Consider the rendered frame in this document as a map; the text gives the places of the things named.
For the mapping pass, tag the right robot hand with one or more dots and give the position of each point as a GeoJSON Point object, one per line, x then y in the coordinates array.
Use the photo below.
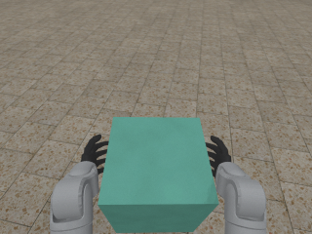
{"type": "Point", "coordinates": [221, 153]}

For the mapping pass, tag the left robot hand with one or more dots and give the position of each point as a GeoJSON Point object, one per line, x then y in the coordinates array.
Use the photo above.
{"type": "Point", "coordinates": [90, 153]}

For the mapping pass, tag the left robot forearm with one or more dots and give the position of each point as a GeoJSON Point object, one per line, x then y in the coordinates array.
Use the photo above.
{"type": "Point", "coordinates": [72, 200]}

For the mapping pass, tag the carton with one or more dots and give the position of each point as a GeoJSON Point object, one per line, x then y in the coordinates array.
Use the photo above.
{"type": "Point", "coordinates": [157, 175]}

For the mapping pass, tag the right robot forearm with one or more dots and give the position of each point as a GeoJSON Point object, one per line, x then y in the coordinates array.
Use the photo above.
{"type": "Point", "coordinates": [244, 200]}

